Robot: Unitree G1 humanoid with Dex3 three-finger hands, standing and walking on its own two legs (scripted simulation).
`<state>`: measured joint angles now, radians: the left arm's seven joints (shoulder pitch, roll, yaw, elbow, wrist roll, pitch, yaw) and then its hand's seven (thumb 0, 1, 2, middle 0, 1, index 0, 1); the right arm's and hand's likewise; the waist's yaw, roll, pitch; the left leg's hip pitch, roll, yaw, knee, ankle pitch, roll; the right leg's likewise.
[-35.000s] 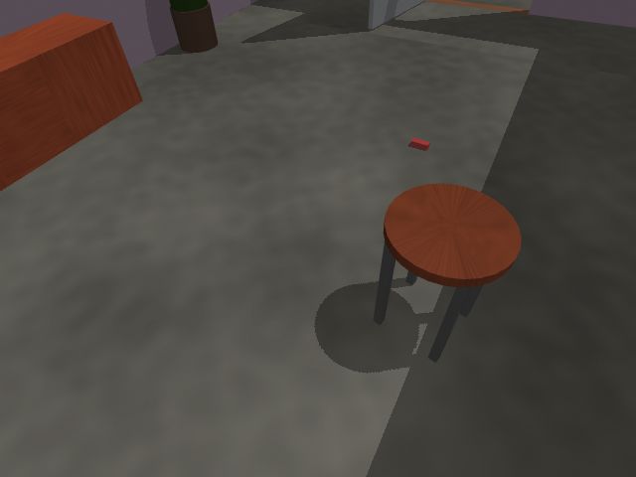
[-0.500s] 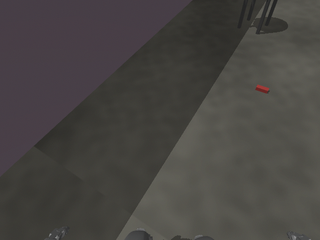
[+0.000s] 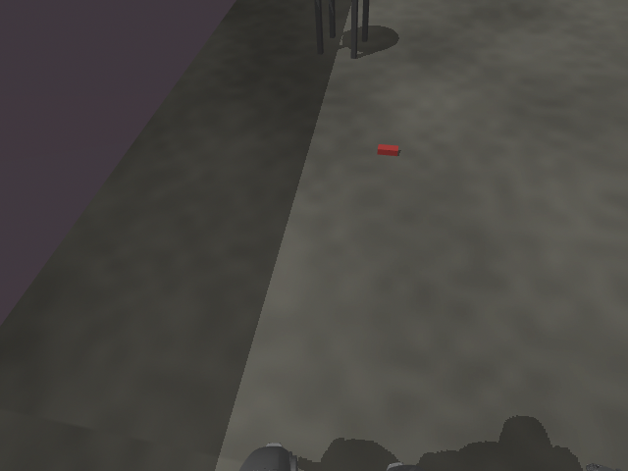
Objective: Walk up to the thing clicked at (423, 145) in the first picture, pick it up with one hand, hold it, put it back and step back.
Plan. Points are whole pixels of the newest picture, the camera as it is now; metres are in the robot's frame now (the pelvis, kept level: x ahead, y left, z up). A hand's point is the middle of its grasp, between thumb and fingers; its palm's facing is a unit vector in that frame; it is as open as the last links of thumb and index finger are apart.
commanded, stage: walk up
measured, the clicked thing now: (387, 150) +1.51 -0.27 -0.73
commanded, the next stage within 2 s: none
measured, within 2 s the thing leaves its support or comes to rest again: neither
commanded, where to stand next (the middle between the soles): +0.09 +0.02 m, yaw -17 degrees
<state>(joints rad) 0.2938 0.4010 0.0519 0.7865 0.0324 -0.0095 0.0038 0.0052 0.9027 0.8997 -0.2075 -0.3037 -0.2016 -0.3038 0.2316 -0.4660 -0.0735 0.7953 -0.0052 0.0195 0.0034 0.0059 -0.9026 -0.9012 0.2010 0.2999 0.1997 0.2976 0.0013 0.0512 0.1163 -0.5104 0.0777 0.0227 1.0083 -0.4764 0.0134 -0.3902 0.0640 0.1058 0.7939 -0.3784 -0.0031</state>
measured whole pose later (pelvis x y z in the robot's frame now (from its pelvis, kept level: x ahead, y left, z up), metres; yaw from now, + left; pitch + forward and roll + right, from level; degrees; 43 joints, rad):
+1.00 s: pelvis +0.01 +0.02 +0.02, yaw -18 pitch -2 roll +1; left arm 0.12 0.38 0.00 1.03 0.01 -0.04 0.02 0.00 0.90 0.90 -0.21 -0.30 -0.20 -0.30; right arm 0.10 -0.38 -0.02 1.05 0.00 0.00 0.03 0.00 -0.90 -0.90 0.20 0.30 0.20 0.30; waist -0.02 0.01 0.07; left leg -0.28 0.08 0.12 0.60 -0.29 -0.02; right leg -0.31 0.05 0.16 0.63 -0.29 0.01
